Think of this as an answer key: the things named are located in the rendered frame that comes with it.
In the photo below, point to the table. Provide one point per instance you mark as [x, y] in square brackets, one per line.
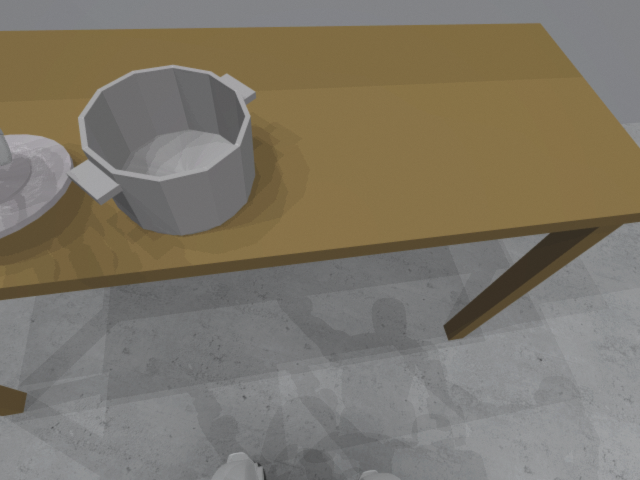
[366, 140]

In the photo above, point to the left robot shin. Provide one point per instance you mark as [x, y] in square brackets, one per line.
[237, 457]

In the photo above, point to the pot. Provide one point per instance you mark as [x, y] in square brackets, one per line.
[171, 145]

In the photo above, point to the lid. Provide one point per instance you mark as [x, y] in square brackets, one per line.
[33, 182]

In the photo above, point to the left robot thigh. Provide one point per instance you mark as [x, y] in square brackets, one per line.
[239, 470]

